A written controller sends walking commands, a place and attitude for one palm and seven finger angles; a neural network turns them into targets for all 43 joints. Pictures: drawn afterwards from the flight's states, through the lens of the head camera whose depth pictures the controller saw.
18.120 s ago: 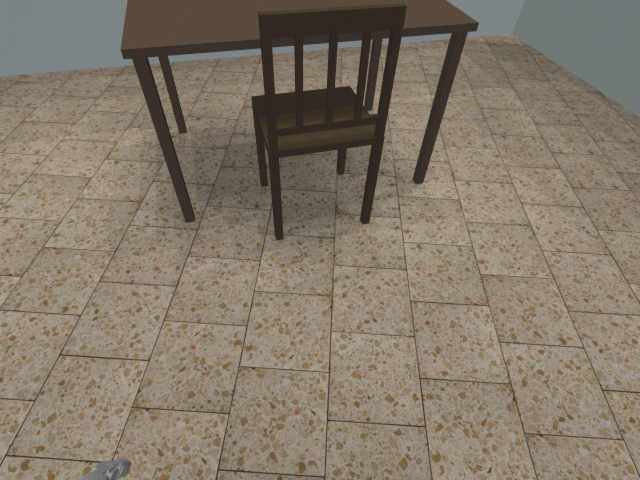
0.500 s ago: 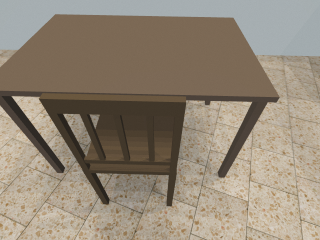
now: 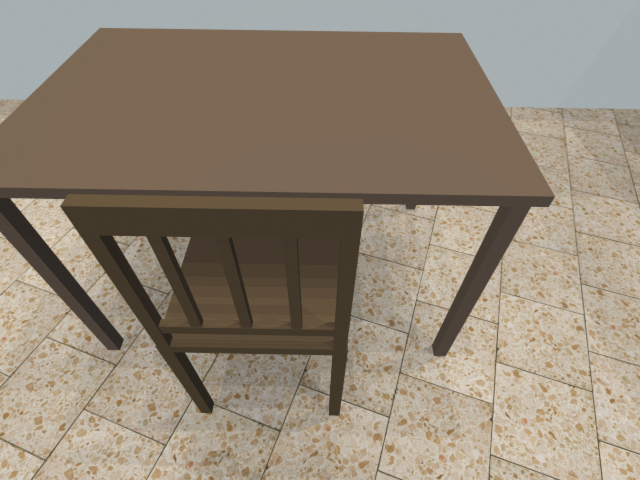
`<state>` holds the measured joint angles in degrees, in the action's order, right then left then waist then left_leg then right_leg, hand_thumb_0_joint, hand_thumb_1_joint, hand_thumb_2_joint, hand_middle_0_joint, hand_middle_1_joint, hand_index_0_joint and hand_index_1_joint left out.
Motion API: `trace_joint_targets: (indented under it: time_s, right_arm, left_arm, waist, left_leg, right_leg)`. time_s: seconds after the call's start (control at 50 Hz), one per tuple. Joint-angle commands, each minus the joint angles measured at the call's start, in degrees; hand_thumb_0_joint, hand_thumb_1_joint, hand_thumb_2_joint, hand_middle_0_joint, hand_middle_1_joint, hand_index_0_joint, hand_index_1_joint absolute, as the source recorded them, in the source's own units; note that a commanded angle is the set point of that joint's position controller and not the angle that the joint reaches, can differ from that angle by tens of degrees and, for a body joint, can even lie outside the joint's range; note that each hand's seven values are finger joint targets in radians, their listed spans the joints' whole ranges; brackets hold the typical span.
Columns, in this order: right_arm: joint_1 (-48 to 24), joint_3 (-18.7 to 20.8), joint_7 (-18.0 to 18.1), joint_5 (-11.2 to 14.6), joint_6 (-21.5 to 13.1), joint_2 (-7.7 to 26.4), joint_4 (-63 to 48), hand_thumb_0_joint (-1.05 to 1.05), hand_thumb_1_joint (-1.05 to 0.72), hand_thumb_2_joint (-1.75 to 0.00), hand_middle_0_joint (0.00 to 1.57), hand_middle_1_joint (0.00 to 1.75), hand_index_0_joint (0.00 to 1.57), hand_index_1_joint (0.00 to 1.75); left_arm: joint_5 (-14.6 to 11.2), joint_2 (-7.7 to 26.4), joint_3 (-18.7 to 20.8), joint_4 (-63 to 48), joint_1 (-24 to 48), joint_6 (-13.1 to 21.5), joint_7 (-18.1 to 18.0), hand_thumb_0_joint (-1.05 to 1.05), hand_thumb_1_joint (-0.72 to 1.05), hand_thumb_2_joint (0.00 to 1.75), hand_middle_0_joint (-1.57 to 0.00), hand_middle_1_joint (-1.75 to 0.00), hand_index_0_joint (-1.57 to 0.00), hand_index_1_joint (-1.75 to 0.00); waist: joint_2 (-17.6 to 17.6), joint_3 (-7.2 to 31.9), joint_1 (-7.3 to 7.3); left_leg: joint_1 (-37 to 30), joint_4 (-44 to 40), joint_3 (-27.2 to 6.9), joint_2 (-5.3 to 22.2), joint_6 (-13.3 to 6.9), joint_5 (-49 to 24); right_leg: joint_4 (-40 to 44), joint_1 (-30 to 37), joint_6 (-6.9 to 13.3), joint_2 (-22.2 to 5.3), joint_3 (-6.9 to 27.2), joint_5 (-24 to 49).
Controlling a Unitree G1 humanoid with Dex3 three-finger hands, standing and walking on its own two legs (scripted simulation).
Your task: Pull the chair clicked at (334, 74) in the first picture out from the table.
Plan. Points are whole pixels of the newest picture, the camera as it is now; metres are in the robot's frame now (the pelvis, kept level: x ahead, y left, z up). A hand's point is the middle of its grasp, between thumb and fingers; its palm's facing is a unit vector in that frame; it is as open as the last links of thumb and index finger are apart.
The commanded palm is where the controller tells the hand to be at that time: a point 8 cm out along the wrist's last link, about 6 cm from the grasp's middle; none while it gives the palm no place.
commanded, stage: look again from close up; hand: left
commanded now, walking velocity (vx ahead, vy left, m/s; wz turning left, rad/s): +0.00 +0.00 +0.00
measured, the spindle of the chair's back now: (236, 285) +0.45 +0.18 -0.10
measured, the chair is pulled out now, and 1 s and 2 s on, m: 0.00 0.00 0.00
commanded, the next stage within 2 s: raise the hand toward the chair's back in 0.32 s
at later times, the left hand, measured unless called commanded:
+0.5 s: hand out of the picture +0.04 +0.19 -0.15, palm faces +0.15 -0.96 -0.24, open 7.2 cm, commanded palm +0.11 +0.21 -0.07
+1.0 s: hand out of the picture +0.14 +0.19 -0.06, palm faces +0.21 -0.98 -0.07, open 10.6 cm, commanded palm +0.13 +0.23 -0.06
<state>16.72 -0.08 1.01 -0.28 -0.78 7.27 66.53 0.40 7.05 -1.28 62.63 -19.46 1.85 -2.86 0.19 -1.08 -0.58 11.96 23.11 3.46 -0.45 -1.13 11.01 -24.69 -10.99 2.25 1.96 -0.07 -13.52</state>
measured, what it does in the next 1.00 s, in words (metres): lowers itself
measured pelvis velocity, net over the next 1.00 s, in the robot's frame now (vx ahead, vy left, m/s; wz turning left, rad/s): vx -0.02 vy -0.01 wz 0.08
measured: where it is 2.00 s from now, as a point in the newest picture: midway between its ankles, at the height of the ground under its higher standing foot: outside the picture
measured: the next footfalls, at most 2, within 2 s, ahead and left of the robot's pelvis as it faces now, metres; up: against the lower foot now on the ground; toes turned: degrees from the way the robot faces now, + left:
none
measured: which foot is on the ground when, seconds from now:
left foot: down 0.00-1.00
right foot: down 0.00-1.00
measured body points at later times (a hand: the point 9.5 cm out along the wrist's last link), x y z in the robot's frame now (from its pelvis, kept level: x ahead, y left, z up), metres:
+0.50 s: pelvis +0.01 +0.00 +0.00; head +0.02 +0.00 +0.45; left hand +0.03 +0.24 -0.13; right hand +0.01 -0.22 -0.16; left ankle +0.02 +0.11 -0.74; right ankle +0.00 -0.09 -0.74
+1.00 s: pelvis -0.02 -0.01 -0.11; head +0.05 +0.01 +0.34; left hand +0.12 +0.24 -0.05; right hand +0.26 -0.20 -0.14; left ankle +0.02 +0.11 -0.74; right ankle +0.00 -0.09 -0.74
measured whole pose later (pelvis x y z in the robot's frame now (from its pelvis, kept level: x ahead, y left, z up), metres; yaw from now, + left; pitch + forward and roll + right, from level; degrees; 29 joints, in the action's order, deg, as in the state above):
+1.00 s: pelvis -0.02 -0.01 -0.11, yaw +5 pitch +15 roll -3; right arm 3.7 1.3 0.0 -0.5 -11.6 13.3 27.9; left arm -13.3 11.6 5.9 -2.9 -32.5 34.6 9.3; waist 0.3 8.5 3.3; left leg 56.5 71.4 -3.3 0.0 -0.1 30.3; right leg -68.9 -51.1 4.1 1.6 -8.0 -33.4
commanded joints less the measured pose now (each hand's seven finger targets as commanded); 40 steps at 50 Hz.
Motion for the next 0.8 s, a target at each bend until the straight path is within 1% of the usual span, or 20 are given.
trace_joint_targets:
  time_s: [0.0, 0.16, 0.24, 0.38, 0.4, 0.42, 0.44, 0.46, 0.48, 0.5, 0.54, 0.58, 0.6, 0.64, 0.66, 0.68, 0.7, 0.72, 0.76, 0.78]
  right_arm:
    - [4.4, 0.9, 0.5, 0.1, -0.9, 4.6, -0.9, 0.00, -0.90, -0.90, 0.20, 0.30, 0.20, 0.30]
    - [4.6, 0.8, 0.5, 0.2, -0.8, 4.2, -0.5, 0.00, -0.90, -0.90, 0.20, 0.30, 0.20, 0.30]
    - [4.9, 0.9, 0.6, 0.1, -0.9, 4.5, -0.5, 0.00, -0.90, -0.90, 0.20, 0.30, 0.20, 0.30]
    - [4.8, 0.9, 0.6, 0.2, -1.1, 4.5, -0.3, 0.00, -0.90, -0.90, 0.20, 0.30, 0.20, 0.30]
    - [-2.1, 0.6, 0.3, 0.2, -1.4, 6.4, -5.7, 0.00, -0.90, -0.90, 0.20, 0.30, 0.20, 0.30]
    - [-0.8, 2.4, 2.8, 2.8, -9.2, 18.6, -27.9, 0.00, -0.90, -0.90, 0.20, 0.30, 0.20, 0.30]
    - [-6.5, 0.1, 4.7, 2.5, -14.9, 12.6, -24.0, 0.00, -0.90, -0.90, 0.20, 0.30, 0.20, 0.30]
    - [-5.9, 1.4, 4.4, 2.5, -17.1, 13.7, -21.0, 0.00, -0.90, -0.90, 0.20, 0.30, 0.20, 0.30]
    - [-4.1, 1.4, 3.5, 3.4, -17.2, 10.9, -20.2, 0.00, -0.90, -0.90, 0.20, 0.30, 0.20, 0.30]
    - [-3.6, 1.1, 3.4, 3.6, -17.7, 13.0, -24.6, 0.00, -0.90, -0.90, 0.20, 0.30, 0.20, 0.30]
    - [-5.9, 1.5, 3.9, 3.0, -19.8, 14.7, -27.4, 0.00, -0.90, -0.90, 0.20, 0.30, 0.20, 0.30]
    - [-5.7, 2.7, 2.8, 1.3, -19.9, 14.7, -29.5, 0.00, -0.90, -0.90, 0.20, 0.30, 0.20, 0.30]
    - [-6.7, 3.3, 2.2, 0.7, -19.9, 14.4, -31.5, 0.00, -0.90, -0.90, 0.20, 0.30, 0.20, 0.30]
    - [-8.8, 4.4, 0.4, 0.3, -19.4, 13.8, -35.4, 0.00, -0.90, -0.90, 0.20, 0.30, 0.20, 0.30]
    - [-9.6, 5.1, -0.9, 0.6, -18.7, 13.5, -36.4, 0.00, -0.90, -0.90, 0.20, 0.30, 0.20, 0.30]
    - [-10.5, 5.2, -2.0, 0.4, -17.8, 13.5, -38.0, 0.00, -0.90, -0.90, 0.20, 0.30, 0.20, 0.30]
    - [-11.9, 5.8, -2.8, 0.3, -16.9, 13.4, -39.4, 0.00, -0.90, -0.90, 0.20, 0.30, 0.20, 0.30]
    - [-12.1, 6.2, -3.0, 0.4, -15.5, 12.8, -40.9, 0.00, -0.90, -0.90, 0.20, 0.30, 0.20, 0.30]
    - [-13.4, 6.1, -3.1, 0.3, -12.5, 12.3, -43.3, 0.00, -0.90, -0.90, 0.20, 0.30, 0.20, 0.30]
    - [-14.8, 5.5, -3.0, 0.5, -11.8, 12.1, -46.2, 0.00, -0.90, -0.90, 0.20, 0.30, 0.20, 0.30]
  left_arm:
    - [0.2, 5.9, 1.1, -1.4, -5.4, 0.5, -0.2, 0.00, 0.90, 0.90, -0.20, -0.30, -0.20, -0.30]
    - [0.3, 5.9, 1.0, -1.6, -5.4, 0.3, -0.1, 0.00, 0.90, 0.90, -0.20, -0.30, -0.20, -0.30]
    - [0.3, 5.6, 1.0, -1.6, -5.6, 0.4, -0.2, 0.00, 0.90, 0.90, -0.20, -0.30, -0.20, -0.30]
    - [0.3, 5.6, 1.0, -2.0, -5.9, 0.3, -0.1, 0.00, 0.90, 0.90, -0.20, -0.30, -0.20, -0.30]
    - [1.2, 7.1, 1.6, 0.3, -6.9, 1.4, -1.7, 0.00, 0.90, 0.90, -0.20, -0.30, -0.20, -0.30]
    - [-11.7, 17.4, 4.1, -86.9, 33.3, 13.1, -0.8, 0.00, 0.88, 0.89, -0.20, -0.30, -0.20, -0.30]
    - [-7.1, 14.1, 5.1, -73.0, 13.6, 10.4, -3.9, 0.00, 0.85, 0.88, -0.20, -0.29, -0.20, -0.29]
    - [-7.7, 11.6, 3.4, -68.0, 9.7, 7.6, -6.8, 0.00, 0.83, 0.87, -0.19, -0.29, -0.19, -0.29]
    - [-7.4, -1.8, -4.1, -52.0, -5.7, 1.7, -6.3, 0.00, 0.81, 0.86, -0.19, -0.29, -0.19, -0.29]
    - [-10.1, -3.6, -6.8, -63.7, 2.0, 2.8, -4.9, 0.00, 0.78, 0.85, -0.19, -0.28, -0.19, -0.28]
    - [-10.5, -1.6, -6.7, -64.3, 2.8, 8.7, -3.1, 0.00, 0.74, 0.83, -0.18, -0.27, -0.18, -0.27]
    - [-9.6, -2.7, -5.2, -55.5, 0.7, 13.6, -0.7, 0.00, 0.69, 0.81, -0.18, -0.27, -0.18, -0.27]
    - [-10.2, -3.3, -3.4, -52.2, -5.4, 17.0, 1.6, 0.00, 0.67, 0.80, -0.18, -0.26, -0.18, -0.26]
    - [-12.5, -1.2, 1.7, -51.5, -18.9, 24.2, 7.6, 0.00, 0.62, 0.78, -0.17, -0.26, -0.17, -0.26]
    - [-12.5, 2.4, 6.3, -49.7, -24.8, 27.2, 10.3, 0.00, 0.60, 0.77, -0.17, -0.25, -0.17, -0.25]
    - [-12.9, 2.8, 7.0, -51.7, -24.8, 30.5, 13.3, 0.00, 0.57, 0.76, -0.17, -0.25, -0.17, -0.25]
    - [-12.0, 5.7, 9.2, -53.4, -22.6, 33.9, 15.7, 0.00, 0.55, 0.75, -0.16, -0.25, -0.16, -0.25]
    - [-11.0, 7.9, 12.3, -54.2, -22.9, 34.8, 16.0, 0.00, 0.53, 0.74, -0.16, -0.24, -0.16, -0.24]
    - [-9.0, 11.1, 13.8, -61.1, -20.6, 33.9, 14.6, 0.00, 0.48, 0.72, -0.16, -0.23, -0.16, -0.23]
    - [-9.3, 8.8, 10.2, -68.2, -15.8, 33.5, 13.9, 0.00, 0.46, 0.71, -0.16, -0.23, -0.16, -0.23]
  waist:
    - [-0.4, -1.5, 0.28]
    - [-0.6, -4.0, 0.31]
    - [-0.1, -2.4, 0.17]
    - [-0.5, -3.1, 0.29]
    - [-2.5, -4.9, 2.12]
    - [7.6, 24.4, -6.09]
    - [15.4, 22.4, -0.15]
    - [12.0, 17.9, -1.65]
    - [5.6, 7.6, -2.00]
    - [3.2, 2.9, -2.59]
    - [-5.4, -2.6, -4.51]
    - [-13.3, -2.4, -4.31]
    - [-16.8, -0.7, -1.49]
    - [-18.5, 5.8, 3.29]
    - [-15.0, 9.3, 5.75]
    - [-10.8, 11.9, 5.81]
    - [-7.6, 14.7, 5.52]
    - [-4.3, 16.8, 6.41]
    - [5.1, 17.5, 7.50]
    - [8.3, 18.3, 6.24]
  left_leg:
    - [-2.9, -3.1, -6.9, 5.8, -0.6, -5.1]
    - [-2.4, -3.3, -7.1, 5.8, -0.7, -4.0]
    - [-3.6, -3.1, -7.2, 5.9, -0.8, -5.3]
    - [-3.3, -3.3, -7.4, 6.0, -1.0, -5.1]
    - [3.7, 8.3, -4.8, 6.1, 0.8, -5.1]
    - [-13.5, 1.0, -3.9, 0.0, -1.0, -7.0]
    - [-13.6, 0.2, -2.0, 1.6, -1.3, -8.7]
    - [-7.6, 0.4, -3.2, 2.1, 0.5, -3.5]
    - [-0.9, 0.0, -4.5, 2.8, -0.2, 2.0]
    - [2.9, 1.1, -6.2, 2.2, -0.6, 5.6]
    - [7.3, 6.2, -6.6, 1.1, -1.2, 9.9]
    - [14.3, 13.7, -6.7, -0.1, -0.6, 10.7]
    - [18.5, 16.2, -6.5, -0.1, 0.1, 11.1]
    - [24.0, 20.7, -5.1, -0.6, 0.8, 8.2]
    - [25.2, 22.6, -4.1, -1.2, 1.4, 4.6]
    - [26.5, 24.9, -3.6, -1.6, 1.8, 1.6]
    - [28.6, 28.3, -3.2, -1.7, 1.9, -0.3]
    - [29.9, 29.9, -2.3, -1.8, 1.5, -1.8]
    - [30.6, 31.2, -1.3, -1.7, 1.3, -1.6]
    - [29.9, 31.8, -1.2, -1.6, 1.0, -0.4]
  right_leg:
    - [5.5, -3.6, 0.5, -7.5, 8.1, 4.9]
    - [6.5, -4.8, 0.5, -7.2, 8.0, 3.4]
    - [6.0, -4.4, 0.6, -7.4, 7.9, 4.8]
    - [6.1, -4.6, 0.5, -7.1, 7.9, 4.6]
    - [5.8, -2.3, -1.6, -10.0, 8.1, 21.4]
    - [-0.3, 1.3, -1.1, -4.7, 3.1, 12.5]
    - [-2.7, 0.4, 0.6, -1.8, 0.0, 5.1]
    - [-2.9, -3.4, 0.2, -1.8, -2.9, -0.2]
    - [-3.2, -7.4, -0.1, -2.2, -4.5, -1.4]
    - [-3.4, -8.5, -0.6, -2.4, -5.0, -3.2]
    - [-3.5, -16.9, -1.6, -2.1, -4.6, -10.1]
    - [-7.8, -25.6, -1.6, -2.0, -4.6, -15.6]
    - [-11.0, -27.7, -1.4, -2.0, -4.9, -17.2]
    - [-16.4, -26.0, -0.9, -1.7, -3.9, -12.7]
    - [-19.4, -22.8, -0.4, -2.0, -3.1, -5.4]
    - [-23.7, -21.8, -0.1, -2.1, -3.2, 1.9]
    - [-27.5, -22.4, -0.1, -2.4, -2.5, 7.3]
    - [-30.0, -22.4, 0.2, -2.5, -2.0, 9.3]
    - [-32.1, -24.2, 0.9, -2.3, -1.1, 7.1]
    - [-32.8, -26.3, 1.1, -2.2, -0.7, 4.6]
